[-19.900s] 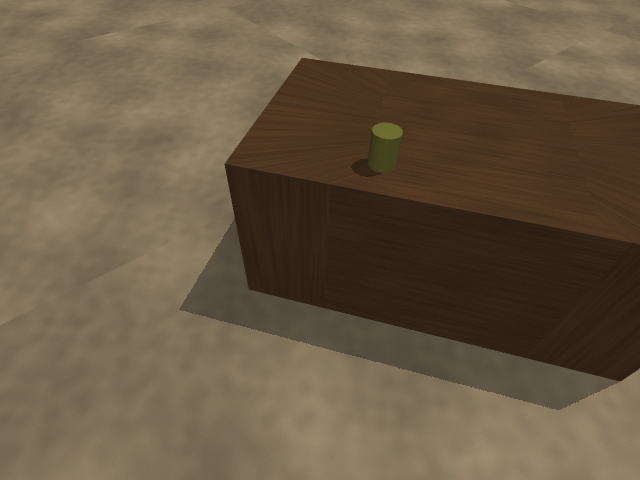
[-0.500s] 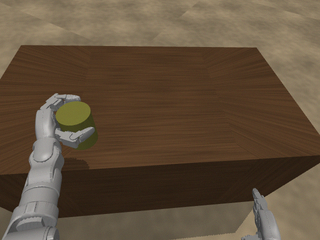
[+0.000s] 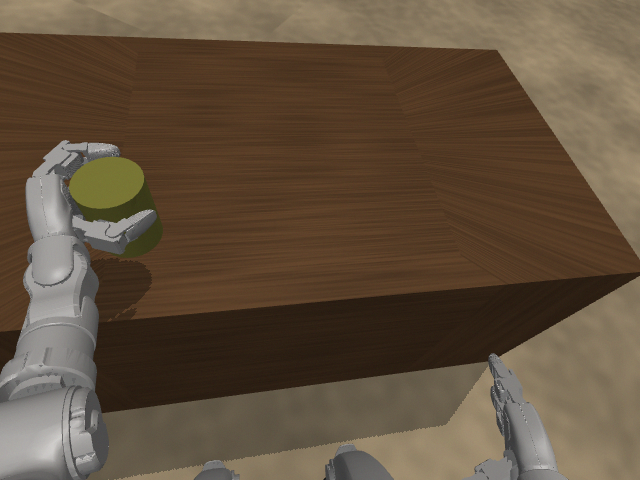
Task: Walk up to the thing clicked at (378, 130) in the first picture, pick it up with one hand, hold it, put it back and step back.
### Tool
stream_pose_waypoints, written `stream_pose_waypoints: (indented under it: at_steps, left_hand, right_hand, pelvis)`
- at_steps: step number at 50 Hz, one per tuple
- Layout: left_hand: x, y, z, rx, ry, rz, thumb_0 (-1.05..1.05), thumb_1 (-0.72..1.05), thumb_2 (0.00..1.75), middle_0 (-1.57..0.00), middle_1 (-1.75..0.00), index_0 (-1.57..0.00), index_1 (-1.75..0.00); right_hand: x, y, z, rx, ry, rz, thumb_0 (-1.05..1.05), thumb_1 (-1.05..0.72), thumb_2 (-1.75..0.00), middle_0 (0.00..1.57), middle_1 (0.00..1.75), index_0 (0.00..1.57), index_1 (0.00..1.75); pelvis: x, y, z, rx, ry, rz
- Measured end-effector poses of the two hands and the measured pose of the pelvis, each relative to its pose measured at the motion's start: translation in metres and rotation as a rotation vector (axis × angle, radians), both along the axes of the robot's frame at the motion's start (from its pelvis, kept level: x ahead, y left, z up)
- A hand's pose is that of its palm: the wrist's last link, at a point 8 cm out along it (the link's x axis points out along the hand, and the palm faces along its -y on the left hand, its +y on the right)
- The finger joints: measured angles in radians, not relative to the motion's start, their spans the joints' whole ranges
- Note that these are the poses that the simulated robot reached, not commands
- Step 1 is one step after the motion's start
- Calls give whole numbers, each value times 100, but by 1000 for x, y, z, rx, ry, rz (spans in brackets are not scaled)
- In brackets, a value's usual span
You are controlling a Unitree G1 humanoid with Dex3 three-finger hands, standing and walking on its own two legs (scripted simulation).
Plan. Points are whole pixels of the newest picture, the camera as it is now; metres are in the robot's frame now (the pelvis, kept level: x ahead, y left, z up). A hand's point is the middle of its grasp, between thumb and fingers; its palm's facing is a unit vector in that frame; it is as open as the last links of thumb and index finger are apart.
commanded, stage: crouch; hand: left
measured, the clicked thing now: (121, 209) +0.47 +0.20 +0.04
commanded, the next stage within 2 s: lower in 0.18 s
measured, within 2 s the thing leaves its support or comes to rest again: rests again in 0.96 s
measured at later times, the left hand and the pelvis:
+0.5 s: hand (118, 206) +0.49 +0.21 +0.02, palm faces +0.23 -0.97 -0.02, open 11.0 cm; pelvis +0.00 +0.00 -0.02, yaw +0 degrees
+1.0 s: hand (127, 221) +0.51 +0.21 -0.03, palm faces +0.22 -0.98 -0.04, open 11.0 cm; pelvis -0.01 +0.00 -0.05, yaw -1 degrees
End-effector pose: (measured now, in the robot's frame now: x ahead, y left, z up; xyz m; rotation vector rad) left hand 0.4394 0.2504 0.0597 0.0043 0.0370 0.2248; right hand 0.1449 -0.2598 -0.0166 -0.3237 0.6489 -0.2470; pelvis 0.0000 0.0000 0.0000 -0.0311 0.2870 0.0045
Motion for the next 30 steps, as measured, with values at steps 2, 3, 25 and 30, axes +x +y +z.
stream_pose_waypoints:
  at_steps: [2,3,25,30]
  left_hand:
    - [4,1,-2,4,4,-1,-1,-56,112,-66,-103,-68,-104]
    - [6,1,-3,7,8,-3,-1,-55,112,-66,-103,-68,-104]
    - [22,6,-41,6,36,11,-1,-54,110,-66,-101,-68,-102]
    - [21,7,-61,16,51,7,-1,-54,110,-66,-102,-68,-103]
  right_hand:
    - [-1,0,-1,-2,1,0,-1,52,-6,6,5,6,5]
    - [-1,0,-2,-1,3,0,-1,52,-6,6,5,6,5]
    - [3,-2,-10,-23,23,27,-1,51,-6,6,5,6,5]
    - [-2,-3,-17,-30,43,36,-1,51,-6,6,5,6,5]
  pelvis:
    - [0,1,-2,-3,9,-1]
    - [0,1,-3,-4,13,-2]
    - [0,-3,-23,-9,84,-1]
    - [-4,-4,-30,-11,107,-1]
